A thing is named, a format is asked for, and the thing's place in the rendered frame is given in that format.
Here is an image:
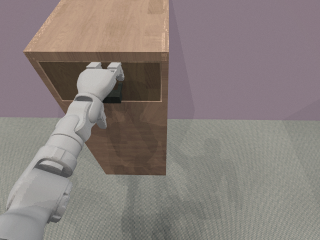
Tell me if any left robot hand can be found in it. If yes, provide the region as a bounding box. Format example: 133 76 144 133
77 62 125 129

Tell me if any drawer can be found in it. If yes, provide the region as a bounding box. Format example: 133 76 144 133
39 60 162 101

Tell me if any handle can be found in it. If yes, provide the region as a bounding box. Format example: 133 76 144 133
102 82 123 104

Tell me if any cabinet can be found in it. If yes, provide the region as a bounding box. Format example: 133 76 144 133
23 0 169 176

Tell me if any left robot upper arm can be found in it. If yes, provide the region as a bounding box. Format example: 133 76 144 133
0 168 73 240

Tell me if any robot left forearm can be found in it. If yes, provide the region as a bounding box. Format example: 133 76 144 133
6 92 102 211

